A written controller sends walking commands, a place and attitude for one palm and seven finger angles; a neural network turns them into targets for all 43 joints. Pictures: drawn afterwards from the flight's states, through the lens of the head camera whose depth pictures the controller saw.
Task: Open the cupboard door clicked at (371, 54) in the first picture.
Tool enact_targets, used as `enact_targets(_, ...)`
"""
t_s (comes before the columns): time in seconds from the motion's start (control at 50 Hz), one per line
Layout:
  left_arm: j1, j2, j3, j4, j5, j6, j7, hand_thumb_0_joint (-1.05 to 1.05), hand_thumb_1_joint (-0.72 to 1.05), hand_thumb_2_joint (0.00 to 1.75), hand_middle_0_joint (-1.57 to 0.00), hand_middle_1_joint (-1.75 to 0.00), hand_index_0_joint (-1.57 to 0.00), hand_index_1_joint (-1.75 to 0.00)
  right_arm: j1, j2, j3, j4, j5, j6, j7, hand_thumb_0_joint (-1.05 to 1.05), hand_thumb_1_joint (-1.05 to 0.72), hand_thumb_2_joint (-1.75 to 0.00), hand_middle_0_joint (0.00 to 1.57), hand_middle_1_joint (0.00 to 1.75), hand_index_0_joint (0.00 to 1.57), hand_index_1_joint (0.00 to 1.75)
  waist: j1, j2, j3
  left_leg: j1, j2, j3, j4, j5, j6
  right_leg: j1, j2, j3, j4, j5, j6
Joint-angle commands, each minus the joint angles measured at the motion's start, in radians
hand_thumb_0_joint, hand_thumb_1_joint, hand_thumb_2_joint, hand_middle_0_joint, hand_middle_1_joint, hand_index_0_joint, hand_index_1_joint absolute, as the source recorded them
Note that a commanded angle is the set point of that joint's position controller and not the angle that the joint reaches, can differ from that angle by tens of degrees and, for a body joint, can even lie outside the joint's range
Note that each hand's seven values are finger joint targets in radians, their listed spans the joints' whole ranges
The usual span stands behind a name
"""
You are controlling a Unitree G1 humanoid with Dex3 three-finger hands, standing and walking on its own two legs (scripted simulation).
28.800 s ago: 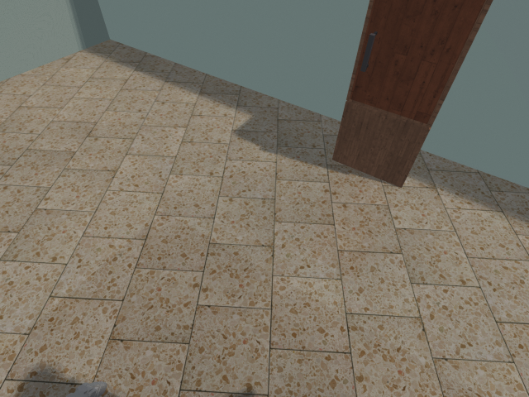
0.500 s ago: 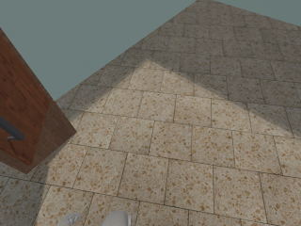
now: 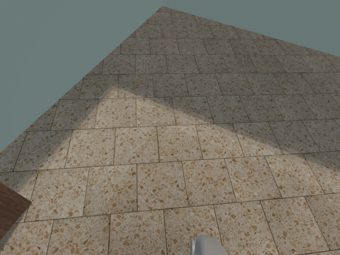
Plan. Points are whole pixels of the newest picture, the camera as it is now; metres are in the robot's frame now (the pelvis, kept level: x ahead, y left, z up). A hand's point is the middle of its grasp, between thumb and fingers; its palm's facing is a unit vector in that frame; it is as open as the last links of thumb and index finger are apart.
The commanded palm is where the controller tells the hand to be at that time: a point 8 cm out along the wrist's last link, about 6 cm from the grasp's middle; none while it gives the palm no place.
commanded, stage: walk to a spot facing it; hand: left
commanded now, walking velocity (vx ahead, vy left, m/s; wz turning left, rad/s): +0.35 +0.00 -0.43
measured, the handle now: out of the picture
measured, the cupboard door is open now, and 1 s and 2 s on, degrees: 45 45 45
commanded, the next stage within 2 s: turn to face it in 1.08 s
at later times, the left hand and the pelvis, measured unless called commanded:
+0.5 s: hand (141, 191) +0.30 +0.10 -0.16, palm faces -0.15 -0.95 -0.26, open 7.1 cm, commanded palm none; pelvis +0.23 -0.09 +0.00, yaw -11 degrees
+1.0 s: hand (164, 143) +0.50 +0.04 -0.19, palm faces -0.12 -0.98 -0.14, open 7.4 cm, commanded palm none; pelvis +0.49 -0.12 -0.01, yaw -12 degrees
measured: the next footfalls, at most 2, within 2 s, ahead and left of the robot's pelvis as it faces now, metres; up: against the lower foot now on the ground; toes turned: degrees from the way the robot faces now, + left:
right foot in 0.24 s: +0.23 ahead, -0.11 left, +0.00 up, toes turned -14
left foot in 0.82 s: +0.53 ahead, -0.06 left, +0.00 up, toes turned -5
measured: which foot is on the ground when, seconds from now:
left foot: down 0.00-0.24, up 0.26-0.80, down 0.82-1.00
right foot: up 0.00-0.22, down 0.24-0.82, up 0.84-1.00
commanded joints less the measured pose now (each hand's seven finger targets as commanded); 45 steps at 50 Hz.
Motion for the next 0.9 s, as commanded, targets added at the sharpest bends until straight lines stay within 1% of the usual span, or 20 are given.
enact_targets(0.0,-0.119,-0.038,-0.03,-0.1,0.002,-0.021,-0.014,0.0,0.9,0.9,-0.2,-0.3,-0.2,-0.3,0.164,-0.142,-0.035,0.015,0.005,-0.011,-0.012,0.0,-0.9,-0.9,0.2,0.3,0.2,0.3,-0.043,0.18,-0.02,0.166,0.214,-0.058,-0.142,0.593,0.047,-0.122,-0.029,-0.04,-0.182,0.07,-0.002)
enact_targets(0.1,-0.212,-0.033,-0.039,-0.115,-0.005,-0.025,-0.01,0.0,0.9,0.9,-0.2,-0.3,-0.2,-0.3,0.208,-0.15,-0.031,0.06,0.001,0.003,-0.009,0.0,-0.9,-0.9,0.2,0.3,0.2,0.3,-0.056,0.185,0.031,0.145,0.24,0.006,-0.127,0.756,0.069,0.041,0.019,-0.124,-0.478,0.051,-0.049)
enact_targets(0.14,-0.147,-0.013,-0.031,-0.095,-0.007,-0.026,-0.002,0.0,0.9,0.9,-0.2,-0.3,-0.2,-0.3,0.194,-0.174,-0.034,0.07,0.002,0.006,-0.01,0.0,-0.9,-0.9,0.2,0.3,0.2,0.3,-0.015,0.179,-0.001,0.146,0.267,0.019,-0.037,0.945,0.067,0.165,0.047,-0.134,-0.501,0.007,-0.085)
enact_targets(0.18,0.066,0.025,-0.015,-0.038,-0.005,-0.038,0.011,0.0,0.9,0.9,-0.2,-0.3,-0.2,-0.3,0.129,-0.196,-0.039,0.061,0.009,0.01,-0.008,0.0,-0.9,-0.9,0.2,0.3,0.2,0.3,0.097,0.16,-0.101,0.096,0.239,0.041,0.21,1.035,0.04,0.435,0.086,-0.139,-0.59,0.015,-0.122)
enact_targets(0.2,0.236,0.084,0.005,0.017,0.0,-0.049,0.019,0.0,0.9,0.9,-0.2,-0.3,-0.2,-0.3,0.081,-0.193,-0.038,0.048,0.022,0.005,-0.001,0.0,-0.9,-0.9,0.2,0.3,0.2,0.3,0.177,0.109,-0.189,-0.072,0.19,0.07,0.432,0.856,0.007,0.712,0.027,-0.063,-0.647,0.066,-0.156)
enact_targets(0.22,0.349,0.2,0.035,0.042,0.001,-0.056,0.035,0.0,0.9,0.9,-0.2,-0.3,-0.2,-0.3,0.116,-0.122,-0.03,0.022,0.044,0.001,0.004,0.0,-0.9,-0.9,0.2,0.3,0.2,0.3,0.202,-0.145,-0.321,-0.391,0.017,0.068,0.811,0.008,-0.041,0.987,-0.282,0.409,-0.744,0.097,-0.28)
enact_targets(0.24,0.323,0.248,0.036,0.042,-0.024,-0.054,0.045,0.0,0.9,0.9,-0.2,-0.3,-0.2,-0.3,0.071,-0.116,-0.034,0.001,0.045,0.003,0.003,0.0,-0.9,-0.9,0.2,0.3,0.2,0.3,0.168,-0.207,-0.331,-0.538,-0.034,-0.079,1.033,-0.301,-0.036,0.988,-0.396,0.632,-0.872,0.208,-0.326)
enact_targets(0.26,0.239,0.206,0.03,0.026,-0.029,-0.054,0.054,0.0,0.9,0.9,-0.2,-0.3,-0.2,-0.3,0.028,-0.131,-0.045,0.007,0.038,0.006,0.006,0.0,-0.9,-0.9,0.2,0.3,0.2,0.3,0.13,-0.099,-0.205,-0.584,0.024,-0.172,1.049,-0.18,-0.023,0.882,-0.364,0.523,-0.897,0.182,-0.303)
enact_targets(0.3,0.117,0.103,-0.004,0.003,-0.03,-0.061,0.062,0.0,0.9,0.9,-0.2,-0.3,-0.2,-0.3,-0.009,-0.089,-0.046,0.027,0.025,0.02,0.005,0.0,-0.9,-0.9,0.2,0.3,0.2,0.3,0.043,0.021,-0.066,-0.503,0.084,-0.196,0.947,-0.047,-0.036,0.574,-0.278,0.33,-0.911,0.333,-0.21)
enact_targets(0.38,0.092,0.045,-0.023,0.027,-0.019,-0.095,0.056,0.0,0.9,0.9,-0.2,-0.3,-0.2,-0.3,0.089,-0.026,-0.041,0.082,0.011,0.057,0.013,0.0,-0.9,-0.9,0.2,0.3,0.2,0.3,-0.047,-0.01,-0.048,-0.391,0.074,-0.161,0.754,0.024,-0.049,0.425,-0.162,0.152,-0.965,0.429,-0.165)
enact_targets(0.46,0.176,0.005,-0.026,0.067,-0.027,-0.109,0.057,0.0,0.9,0.9,-0.2,-0.3,-0.2,-0.3,-0.019,-0.036,-0.047,0.05,0.02,0.06,0.016,0.0,-0.9,-0.9,0.2,0.3,0.2,0.3,-0.025,-0.051,-0.056,-0.5,0.059,-0.149,0.661,0.134,-0.054,0.546,-0.119,0.114,-0.966,0.621,-0.028)
enact_targets(0.62,0.343,-0.009,-0.045,0.141,-0.02,-0.114,0.082,0.0,0.9,0.9,-0.2,-0.3,-0.2,-0.3,-0.31,-0.046,-0.04,-0.017,0.028,0.046,0.034,0.0,-0.9,-0.9,0.2,0.3,0.2,0.3,0.036,-0.061,0.046,-0.596,0.0,-0.102,0.464,0.154,-0.02,0.705,-0.153,0.132,-0.959,0.851,-0.032)
enact_targets(0.68,0.361,0.004,-0.047,0.162,-0.016,-0.113,0.09,0.0,0.9,0.9,-0.2,-0.3,-0.2,-0.3,-0.329,-0.047,-0.037,-0.01,0.028,0.041,0.034,0.0,-0.9,-0.9,0.2,0.3,0.2,0.3,0.02,-0.031,0.043,-0.494,-0.057,-0.051,0.345,0.101,0.006,0.735,-0.159,0.116,-0.908,1.012,-0.049)
enact_targets(0.74,0.342,0.039,-0.038,0.17,-0.015,-0.12,0.091,0.0,0.9,0.9,-0.2,-0.3,-0.2,-0.3,-0.19,-0.057,-0.041,0.037,0.024,0.026,0.018,0.0,-0.9,-0.9,0.2,0.3,0.2,0.3,-0.055,-0.058,-0.034,-0.261,-0.152,0.014,0.23,0.055,0.065,0.725,-0.144,0.071,-0.717,1.311,-0.035)
enact_targets(0.76,0.307,0.047,-0.037,0.165,-0.019,-0.121,0.089,0.0,0.9,0.9,-0.2,-0.3,-0.2,-0.3,-0.057,-0.085,-0.051,0.076,0.02,0.024,0.007,0.0,-0.9,-0.9,0.2,0.3,0.2,0.3,-0.125,-0.052,-0.08,-0.068,-0.139,-0.02,0.17,0.124,0.097,0.614,-0.132,0.056,-0.562,1.246,-0.017)
enact_targets(0.78,0.275,0.031,-0.037,0.148,-0.025,-0.122,0.083,0.0,0.9,0.9,-0.2,-0.3,-0.2,-0.3,0.112,-0.148,-0.07,0.116,0.008,0.021,0.002,0.0,-0.9,-0.9,0.2,0.3,0.2,0.3,-0.198,0.013,-0.167,0.201,-0.009,-0.186,0.125,0.198,0.154,0.404,-0.093,0.035,-0.315,0.923,-0.013)
enact_targets(0.8,0.317,-0.028,-0.047,0.118,-0.046,-0.122,0.069,0.0,0.9,0.9,-0.2,-0.3,-0.2,-0.3,0.21,-0.245,-0.093,0.131,-0.012,0.015,-0.007,0.0,-0.9,-0.9,0.2,0.3,0.2,0.3,-0.187,0.258,-0.312,0.432,0.333,-0.652,0.069,0.319,0.322,0.118,0.051,-0.01,0.125,0.067,0.007)
enact_targets(0.82,0.266,-0.005,-0.044,0.096,-0.036,-0.119,0.071,0.0,0.9,0.9,-0.2,-0.3,-0.2,-0.3,0.181,-0.225,-0.082,0.121,0.015,0.024,-0.006,0.0,-0.9,-0.9,0.2,0.3,0.2,0.3,-0.14,0.158,-0.279,0.337,0.398,-0.782,-0.067,0.318,0.358,0.04,0.067,0.073,0.276,-0.233,-0.036)
enact_targets(0.84,0.221,-0.016,-0.035,0.08,-0.022,-0.109,0.074,0.0,0.9,0.9,-0.2,-0.3,-0.2,-0.3,0.1,-0.217,-0.079,0.102,0.016,0.026,-0.004,0.0,-0.9,-0.9,0.2,0.3,0.2,0.3,-0.099,0.089,-0.102,0.164,0.384,-0.707,-0.118,0.15,0.342,-0.036,0.012,0.099,0.286,-0.208,-0.04)
enact_targets(0.88,0.207,-0.05,-0.032,0.094,0.0,-0.081,0.051,0.0,0.9,0.9,-0.2,-0.3,-0.2,-0.3,-0.013,-0.083,-0.046,0.078,0.013,0.003,-0.012,0.0,-0.9,-0.9,0.2,0.3,0.2,0.3,-0.016,0.104,0.061,-0.096,0.255,-0.474,-0.202,0.051,0.18,-0.016,-0.046,0.088,0.209,-0.042,-0.014)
